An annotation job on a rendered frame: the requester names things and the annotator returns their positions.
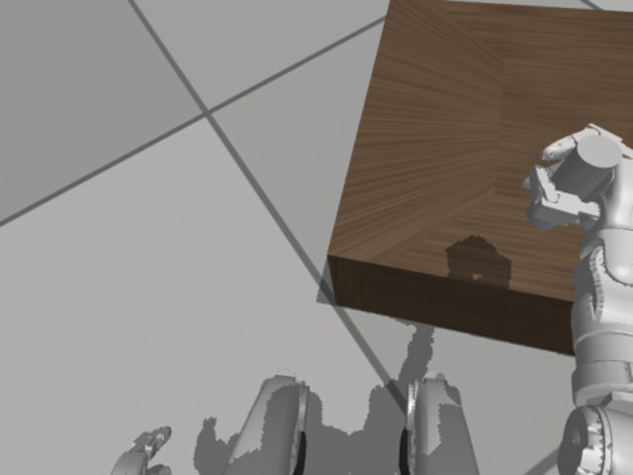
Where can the left robot hand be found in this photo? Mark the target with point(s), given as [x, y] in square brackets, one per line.
[144, 448]

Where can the right robot hand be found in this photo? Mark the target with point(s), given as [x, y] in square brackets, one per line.
[608, 205]

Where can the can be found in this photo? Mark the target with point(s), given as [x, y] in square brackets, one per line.
[587, 164]

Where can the right robot arm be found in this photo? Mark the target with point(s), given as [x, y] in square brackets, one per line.
[598, 435]

